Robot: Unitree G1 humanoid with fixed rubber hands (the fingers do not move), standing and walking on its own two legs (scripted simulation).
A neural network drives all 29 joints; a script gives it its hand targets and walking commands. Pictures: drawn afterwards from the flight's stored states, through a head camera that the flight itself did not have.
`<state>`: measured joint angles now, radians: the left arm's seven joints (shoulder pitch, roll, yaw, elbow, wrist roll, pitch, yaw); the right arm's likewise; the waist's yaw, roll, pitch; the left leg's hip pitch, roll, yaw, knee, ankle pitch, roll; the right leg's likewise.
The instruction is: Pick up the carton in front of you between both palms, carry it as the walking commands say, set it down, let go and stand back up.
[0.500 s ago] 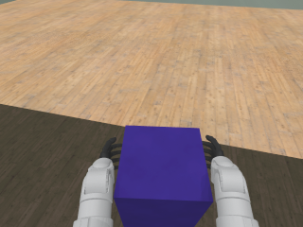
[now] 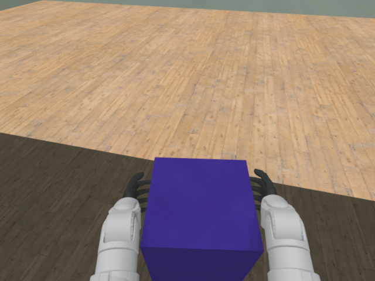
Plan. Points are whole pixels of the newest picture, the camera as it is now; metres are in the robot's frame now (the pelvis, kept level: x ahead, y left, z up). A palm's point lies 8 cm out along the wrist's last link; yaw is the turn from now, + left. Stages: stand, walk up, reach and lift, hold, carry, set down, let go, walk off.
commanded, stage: hold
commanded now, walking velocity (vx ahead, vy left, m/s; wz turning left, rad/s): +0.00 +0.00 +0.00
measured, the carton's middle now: (197, 224) +0.28 +0.00 -0.03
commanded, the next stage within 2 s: carry in 0.16 s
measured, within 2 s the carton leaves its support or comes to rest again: neither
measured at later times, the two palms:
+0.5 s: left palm (138, 177) +0.35 +0.14 +0.06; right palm (267, 179) +0.34 -0.16 +0.07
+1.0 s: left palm (149, 116) +0.60 +0.15 +0.06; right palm (244, 121) +0.57 -0.15 +0.07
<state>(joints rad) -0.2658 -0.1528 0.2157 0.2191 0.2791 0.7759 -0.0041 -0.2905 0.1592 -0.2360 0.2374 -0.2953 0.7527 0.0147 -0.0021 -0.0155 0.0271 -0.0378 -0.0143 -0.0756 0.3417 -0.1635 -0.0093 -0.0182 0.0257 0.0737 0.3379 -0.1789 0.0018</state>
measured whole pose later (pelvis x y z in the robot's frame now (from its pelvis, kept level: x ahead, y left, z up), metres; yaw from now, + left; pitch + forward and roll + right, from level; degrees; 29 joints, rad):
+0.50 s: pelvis +0.07 +0.01 -0.02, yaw -2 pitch +3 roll +0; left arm -0.19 -0.13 0.11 -0.11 0.14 1.05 0.09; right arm -0.21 0.11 -0.14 -0.10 -0.13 1.03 -0.05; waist -0.01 -0.02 -0.18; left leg -0.26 0.00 0.01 0.57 -0.36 0.00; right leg -0.27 -0.01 0.05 0.60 -0.38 0.01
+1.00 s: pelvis +0.32 +0.03 -0.01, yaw -7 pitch +4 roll +0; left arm -0.17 -0.13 0.12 -0.33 0.10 1.23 0.10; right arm -0.19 0.14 -0.12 -0.32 -0.12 1.21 -0.08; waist -0.02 -0.01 -0.05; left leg -0.34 0.03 0.28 0.48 -0.21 0.10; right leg -0.45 -0.08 -0.07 1.15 -0.35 -0.02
